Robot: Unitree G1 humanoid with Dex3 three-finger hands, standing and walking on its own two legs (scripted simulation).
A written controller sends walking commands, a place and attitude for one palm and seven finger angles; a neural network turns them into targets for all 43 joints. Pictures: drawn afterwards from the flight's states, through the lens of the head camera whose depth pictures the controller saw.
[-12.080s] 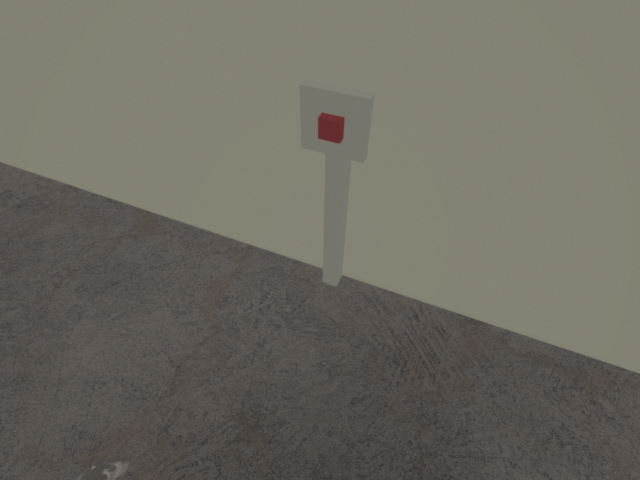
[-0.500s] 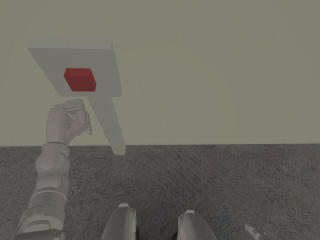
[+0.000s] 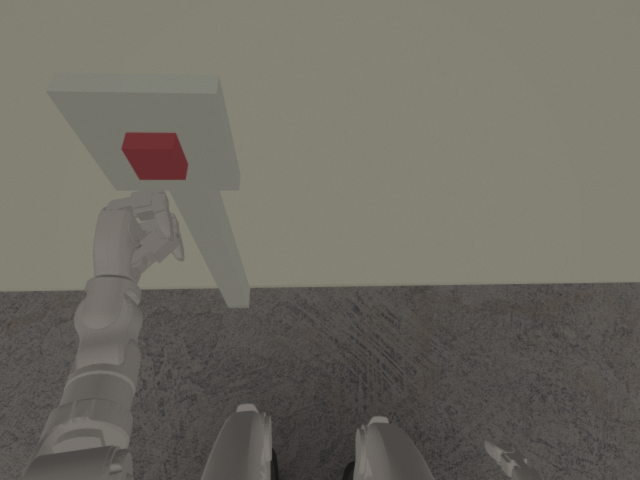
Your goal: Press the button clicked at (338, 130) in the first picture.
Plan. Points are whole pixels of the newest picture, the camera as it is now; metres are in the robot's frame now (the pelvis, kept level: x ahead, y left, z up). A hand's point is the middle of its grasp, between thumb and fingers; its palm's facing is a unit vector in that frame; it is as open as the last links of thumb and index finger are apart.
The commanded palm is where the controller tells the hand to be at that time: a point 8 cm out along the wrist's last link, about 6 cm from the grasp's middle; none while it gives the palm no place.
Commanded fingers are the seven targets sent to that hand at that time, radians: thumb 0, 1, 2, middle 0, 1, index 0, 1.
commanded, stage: press the button with the knuckle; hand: left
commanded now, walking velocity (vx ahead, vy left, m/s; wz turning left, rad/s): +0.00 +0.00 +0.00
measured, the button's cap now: (157, 155) +0.50 +0.22 +0.06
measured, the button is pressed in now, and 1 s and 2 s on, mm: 0 14 0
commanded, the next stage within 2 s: hold the button down briefly in 0.96 s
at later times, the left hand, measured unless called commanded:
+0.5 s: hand (176, 209) +0.44 +0.19 +0.02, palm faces +0.02 -1.00 -0.05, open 2.9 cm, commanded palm +0.43 +0.24 +0.03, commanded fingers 0.00 0.90 0.90 -1.30 -1.50 -1.30 -1.50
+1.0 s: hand (176, 197) +0.46 +0.20 +0.02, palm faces +0.03 -1.00 -0.06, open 3.2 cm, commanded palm +0.47 +0.23 +0.03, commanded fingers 0.00 0.90 0.90 -1.30 -1.50 -1.30 -1.50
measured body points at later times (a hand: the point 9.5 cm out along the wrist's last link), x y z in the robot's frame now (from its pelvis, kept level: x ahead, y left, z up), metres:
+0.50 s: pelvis +0.00 +0.00 -0.01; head +0.13 +0.02 +0.42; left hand +0.43 +0.25 +0.03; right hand +0.06 -0.27 -0.13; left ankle +0.04 +0.11 -0.63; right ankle +0.00 -0.11 -0.63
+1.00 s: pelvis -0.03 +0.00 -0.02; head +0.12 +0.03 +0.40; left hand +0.45 +0.25 +0.03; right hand +0.03 -0.27 -0.14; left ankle +0.04 +0.11 -0.63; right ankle +0.00 -0.11 -0.63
